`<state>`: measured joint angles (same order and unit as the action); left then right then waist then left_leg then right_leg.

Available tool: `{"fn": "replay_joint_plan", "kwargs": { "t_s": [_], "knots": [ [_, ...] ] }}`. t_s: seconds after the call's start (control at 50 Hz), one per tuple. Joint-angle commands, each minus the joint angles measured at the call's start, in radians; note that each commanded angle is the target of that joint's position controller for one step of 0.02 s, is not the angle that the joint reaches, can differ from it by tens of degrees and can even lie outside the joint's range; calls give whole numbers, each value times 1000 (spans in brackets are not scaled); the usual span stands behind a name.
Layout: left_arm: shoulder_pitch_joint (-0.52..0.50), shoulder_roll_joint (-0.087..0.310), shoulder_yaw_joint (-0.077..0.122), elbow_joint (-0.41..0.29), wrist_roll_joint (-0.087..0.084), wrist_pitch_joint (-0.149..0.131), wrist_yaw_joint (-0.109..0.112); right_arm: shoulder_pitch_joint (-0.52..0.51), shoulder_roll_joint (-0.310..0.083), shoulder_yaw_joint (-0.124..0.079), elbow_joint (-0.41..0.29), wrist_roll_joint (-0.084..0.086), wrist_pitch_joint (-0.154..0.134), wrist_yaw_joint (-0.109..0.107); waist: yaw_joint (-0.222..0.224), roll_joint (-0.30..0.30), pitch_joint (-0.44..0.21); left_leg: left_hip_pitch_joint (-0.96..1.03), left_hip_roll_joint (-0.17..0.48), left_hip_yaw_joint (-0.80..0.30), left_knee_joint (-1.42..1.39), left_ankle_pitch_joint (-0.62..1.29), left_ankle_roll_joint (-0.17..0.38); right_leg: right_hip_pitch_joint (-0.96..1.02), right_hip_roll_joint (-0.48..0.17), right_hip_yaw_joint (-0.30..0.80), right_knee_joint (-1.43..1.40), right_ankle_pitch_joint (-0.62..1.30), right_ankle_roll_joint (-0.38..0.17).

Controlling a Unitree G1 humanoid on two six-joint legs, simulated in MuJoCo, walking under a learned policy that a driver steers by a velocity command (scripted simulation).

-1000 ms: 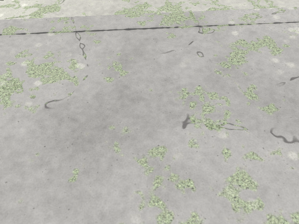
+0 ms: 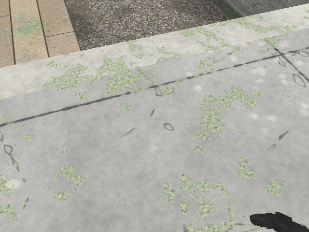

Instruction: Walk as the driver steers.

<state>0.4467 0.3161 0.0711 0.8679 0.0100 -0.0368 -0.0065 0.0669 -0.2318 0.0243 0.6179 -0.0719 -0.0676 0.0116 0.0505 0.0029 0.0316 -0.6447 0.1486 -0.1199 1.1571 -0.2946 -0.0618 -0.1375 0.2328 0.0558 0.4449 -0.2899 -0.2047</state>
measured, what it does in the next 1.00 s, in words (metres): walks ahead: left foot, then right foot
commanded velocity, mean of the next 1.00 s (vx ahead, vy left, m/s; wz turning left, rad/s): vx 0.35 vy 0.00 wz -0.07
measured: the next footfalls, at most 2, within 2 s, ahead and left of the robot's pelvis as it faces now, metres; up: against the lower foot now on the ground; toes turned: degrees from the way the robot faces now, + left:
left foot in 0.22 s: +0.49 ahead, +0.17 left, +0.00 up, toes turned -3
right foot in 0.64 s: +0.61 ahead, -0.06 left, +0.00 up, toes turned +2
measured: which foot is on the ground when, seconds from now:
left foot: up 0.00-0.20, down 0.22-1.00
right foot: down 0.00-0.22, up 0.24-0.62, down 0.64-1.00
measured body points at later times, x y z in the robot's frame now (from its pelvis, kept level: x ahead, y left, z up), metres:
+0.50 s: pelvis +0.38 +0.07 +0.02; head +0.43 +0.07 +0.46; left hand +0.62 +0.29 -0.07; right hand +0.39 -0.21 -0.11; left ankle +0.40 +0.15 -0.73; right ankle +0.50 -0.08 -0.68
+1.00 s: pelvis +0.51 +0.04 +0.00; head +0.53 +0.04 +0.45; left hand +0.67 +0.29 -0.11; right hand +0.58 -0.23 -0.13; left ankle +0.45 +0.17 -0.73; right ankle +0.57 -0.06 -0.73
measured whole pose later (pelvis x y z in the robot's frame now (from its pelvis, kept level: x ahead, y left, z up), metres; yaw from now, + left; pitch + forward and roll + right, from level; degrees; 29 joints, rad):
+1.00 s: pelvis +0.51 +0.04 +0.00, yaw -1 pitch +0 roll +0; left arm 0.11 0.23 0.01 0.85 0.00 -0.02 0.01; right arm 0.24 -0.26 -0.02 0.91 -0.01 0.00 -0.03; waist -0.01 0.01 0.02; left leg -0.16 -0.01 -0.03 0.53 -0.38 -0.01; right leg -0.35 0.04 0.03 0.54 -0.19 -0.03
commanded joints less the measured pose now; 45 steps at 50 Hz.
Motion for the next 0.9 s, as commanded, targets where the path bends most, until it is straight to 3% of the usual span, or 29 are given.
{"fn": "replay_joint_plan", "kwargs": {
  "t_s": [0.02, 0.08, 0.12, 0.14, 0.16, 0.18, 0.2, 0.22, 0.24, 0.26, 0.28, 0.3, 0.32, 0.34, 0.38, 0.44, 0.5, 0.6, 0.62, 0.64, 0.66, 0.68, 0.7, 0.74, 0.78, 0.82, 0.84, 0.86, 0.9],
  "knots": [
    [-73, 151, 36, -98, -5, -45, 1, -75, -104, -17, -80, 14, 13, 11, -31, 37, 108, 70, -25, 117, -263, 181, -26, -248, -205, 308, -290, 191, -115],
    [0, 144, 37, -67, -19, -51, -8, -140, -86, -7, -96, 35, 3, 17, 44, -25, 55, 148, -78, 163, -504, 422, 18, -113, -220, 270, -278, 469, -57],
    [23, 141, 31, -42, -18, -63, -4, -143, -99, -13, -90, 36, -7, 17, 62, -37, 30, 184, -95, 177, -608, 488, 67, 25, -264, 241, -279, 605, -30],
    [21, 154, 30, -34, -13, -65, -1, -112, -107, -18, -73, 33, -8, 12, 55, -27, 5, 194, -135, 201, -624, 461, 90, 115, -265, 200, -225, 829, -7],
    [47, 170, 31, -20, -7, -69, 6, -72, -133, -30, -62, 23, -19, 2, 41, -61, -8, 230, -167, 209, -653, 402, 115, 185, -292, 204, -126, 1028, 23],
    [41, 188, 33, -11, 7, -68, 13, 50, -173, -49, -22, 21, -30, -8, -19, -84, -67, 316, -202, 202, -669, 356, 135, 252, -302, 200, 16, 1163, 54],
    [-11, 199, 37, -13, 16, -63, 20, 237, -197, -64, 43, 26, -39, -17, -123, -97, -136, 463, -196, 198, -729, 429, 147, 251, -281, 156, 218, 1160, 83],
    [-66, 166, 29, -29, 23, -61, 25, 422, -243, -79, 104, 28, -41, -27, -215, -91, -213, 680, -107, 139, -680, 497, 167, 115, -232, 122, 465, 950, 104],
    [98, 7, -3, -51, -27, -55, 23, 480, -351, -107, 124, 0, -41, -21, -115, 287, -374, 1068, 245, -318, -532, 1053, 377, -276, -56, 39, 1008, -29, 192],
    [89, 6, -44, -33, 1, -63, -1, 495, -258, -96, 134, 75, -60, 5, -147, 342, -540, 1219, 202, -611, -703, 870, 417, -440, -53, 156, 1134, -257, 209],
    [-13, 83, -27, -67, -33, -62, -6, 356, -213, -96, 99, 84, -61, 6, -142, 183, -412, 1121, 190, -474, -721, 717, 389, -515, -151, 165, 1099, -202, 202],
    [-158, 117, -31, -112, -27, -63, -4, 257, -182, -92, 71, 89, -59, 9, -136, 20, -281, 942, 144, -354, -743, 724, 351, -505, -203, 115, 1020, -165, 199],
    [-255, 121, -28, -133, -15, -62, 0, 218, -161, -81, 72, 91, -58, 12, -120, -71, -161, 782, 111, -281, -789, 786, 334, -525, -221, 66, 969, -168, 205],
    [-275, 107, -28, -158, -12, -59, 1, 226, -155, -77, 90, 79, -63, 12, -88, -72, -102, 665, 95, -241, -827, 850, 326, -489, -246, 53, 912, -140, 205],
    [-217, 59, -41, -165, -9, -47, 5, 220, -140, -69, 116, 77, -62, 11, -31, 2, -83, 535, 59, -162, -879, 894, 324, -419, -273, 43, 772, -103, 218],
    [-234, 3, -68, -174, -5, -39, 12, 170, -198, -84, 128, 75, -49, -3, -10, 55, -94, 378, -14, -10, -898, 985, 311, -276, -258, -16, 424, 25, 250],
    [-308, 26, -64, -173, -4, -30, 11, 219, -222, -94, 151, 83, -33, -13, -56, 80, -151, 414, -25, 25, -880, 864, 275, -190, -231, -11, 236, 288, 251],
    [-393, 67, -39, -191, 9, -32, 7, 225, -192, -83, 186, 87, -5, -20, -66, 87, -100, 479, 0, -23, -777, 616, 224, -175, -235, 11, 57, 342, 186],
    [-368, 70, -33, -178, 14, -36, 8, 225, -180, -78, 191, 87, 0, -21, -53, 76, -100, 478, -25, -21, -726, 555, 201, -121, -231, 2, -10, 404, 166],
    [-351, 102, -24, -173, 22, -40, 13, 262, -165, -73, 196, 74, -3, -21, -63, 25, -116, 446, -73, -4, -657, 468, 163, -34, -288, 52, -25, 672, 135],
    [-346, 128, -22, -182, 33, -34, 20, 360, -131, -62, 203, 55, -12, -17, -112, -90, -187, 337, -134, 18, -568, 196, 120, 139, -419, 165, 49, 1003, 42],
    [-327, 43, -41, -173, 31, -18, 20, 414, -85, -44, 225, 61, -8, -18, -100, -170, -283, 292, -152, 46, -477, -75, 71, 216, -517, 258, 67, 1037, -68],
    [-317, -14, -55, -161, 13, -8, 15, 370, -120, -51, 221, 66, 7, -19, -76, -158, -277, 274, -141, 45, -444, -213, 44, 187, -529, 318, 38, 929, -91],
    [-350, 4, -54, -146, 4, 8, 4, 294, -140, -63, 206, 68, 54, -30, -84, -119, -216, 289, -120, 41, -467, -214, 22, 67, -507, 345, -23, 602, -55],
    [-459, 48, -41, -162, 7, 18, 1, 302, -123, -62, 221, 58, 90, -37, -137, -113, -150, 454, -114, 58, -645, -4, 33, -140, -422, 246, -64, 310, 37],
    [-440, 47, -36, -151, 2, 19, 1, 269, -153, -64, 221, 45, 101, -39, -103, -70, -71, 448, -106, 53, -706, 24, 60, -216, -320, 140, -81, -13, 124],
    [-436, 47, -34, -146, 4, 15, 1, 259, -167, -70, 232, 53, 97, -40, -87, -27, -33, 394, -115, 62, -692, -32, 81, -191, -291, 107, -77, -40, 143],
    [-433, 41, -36, -136, 7, 8, 3, 242, -143, -65, 231, 56, 89, -41, -92, -33, -38, 393, -113, 64, -700, -17, 87, -163, -290, 109, -53, 23, 146],
    [-408, 31, -34, -114, -2, -3, 13, 229, -142, -66, 241, 55, 72, -45, -82, -15, -84, 413, -107, 59, -705, 80, 80, -97, -292, 97, 10, 246, 127]
  ]
}}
